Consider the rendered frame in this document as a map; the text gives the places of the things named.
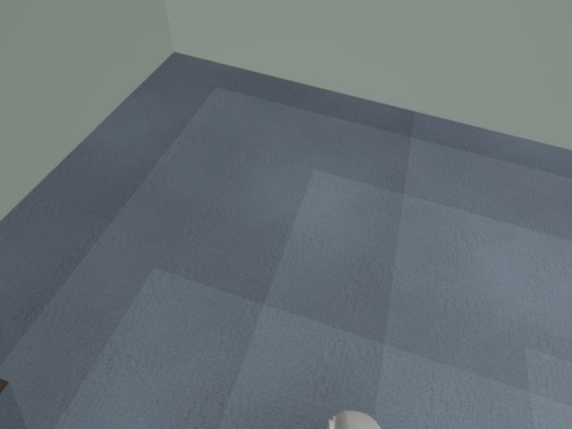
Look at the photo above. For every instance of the right robot thigh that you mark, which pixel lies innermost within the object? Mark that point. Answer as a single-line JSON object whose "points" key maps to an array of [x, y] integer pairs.
{"points": [[352, 420]]}

